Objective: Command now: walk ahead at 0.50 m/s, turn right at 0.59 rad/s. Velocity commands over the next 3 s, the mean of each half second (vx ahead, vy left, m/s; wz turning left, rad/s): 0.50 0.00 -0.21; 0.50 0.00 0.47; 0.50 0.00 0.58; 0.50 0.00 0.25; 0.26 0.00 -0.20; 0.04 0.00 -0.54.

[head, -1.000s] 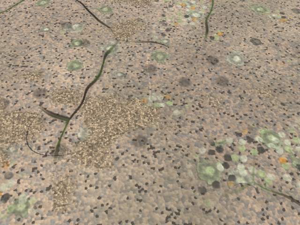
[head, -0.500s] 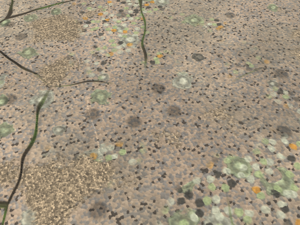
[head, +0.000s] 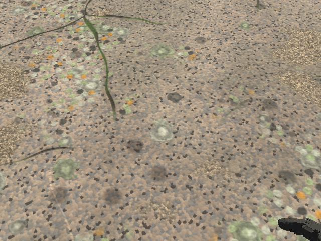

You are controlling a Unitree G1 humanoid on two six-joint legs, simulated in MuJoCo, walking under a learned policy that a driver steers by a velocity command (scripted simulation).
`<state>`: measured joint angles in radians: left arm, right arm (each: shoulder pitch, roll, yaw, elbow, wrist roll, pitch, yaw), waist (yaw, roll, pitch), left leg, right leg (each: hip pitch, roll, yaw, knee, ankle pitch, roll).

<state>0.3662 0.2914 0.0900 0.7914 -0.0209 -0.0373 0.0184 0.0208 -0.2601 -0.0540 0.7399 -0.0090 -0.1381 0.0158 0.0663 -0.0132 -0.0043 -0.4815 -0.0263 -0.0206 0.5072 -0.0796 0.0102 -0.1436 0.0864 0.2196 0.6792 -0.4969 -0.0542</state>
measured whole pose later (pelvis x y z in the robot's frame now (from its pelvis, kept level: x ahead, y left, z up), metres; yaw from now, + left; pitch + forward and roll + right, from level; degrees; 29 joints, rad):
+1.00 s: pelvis +0.51 +0.00 -0.01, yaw +13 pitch +2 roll -2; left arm 0.32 0.29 0.09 0.84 -0.01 -0.05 0.02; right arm 0.07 -0.28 -0.07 0.68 0.03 -0.03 0.05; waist 0.04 0.02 0.05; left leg -0.54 0.00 0.06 0.67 -0.17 0.10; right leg -0.02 -0.12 -0.22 0.71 -0.51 0.06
